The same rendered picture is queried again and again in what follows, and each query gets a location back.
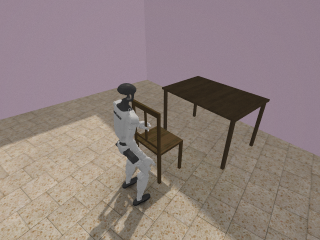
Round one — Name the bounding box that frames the robot left upper arm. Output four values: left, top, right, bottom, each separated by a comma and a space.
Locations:
113, 99, 122, 107

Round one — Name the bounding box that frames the robot left hand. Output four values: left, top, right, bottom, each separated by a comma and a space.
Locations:
139, 121, 151, 132

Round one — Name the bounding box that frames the robot right upper arm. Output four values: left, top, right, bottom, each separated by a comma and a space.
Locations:
125, 112, 139, 146

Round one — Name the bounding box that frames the right robot shin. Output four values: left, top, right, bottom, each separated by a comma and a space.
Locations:
136, 174, 149, 201

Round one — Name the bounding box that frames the chair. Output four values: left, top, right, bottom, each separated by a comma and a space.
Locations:
131, 99, 183, 184

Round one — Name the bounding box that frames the table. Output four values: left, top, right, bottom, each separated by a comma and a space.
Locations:
162, 76, 270, 170

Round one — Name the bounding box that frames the right robot forearm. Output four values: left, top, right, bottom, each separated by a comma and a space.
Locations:
129, 140, 147, 161

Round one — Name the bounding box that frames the right robot thigh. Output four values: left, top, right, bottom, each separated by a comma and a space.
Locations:
126, 149, 149, 181

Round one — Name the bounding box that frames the robot right hand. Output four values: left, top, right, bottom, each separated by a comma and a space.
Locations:
142, 156, 156, 171

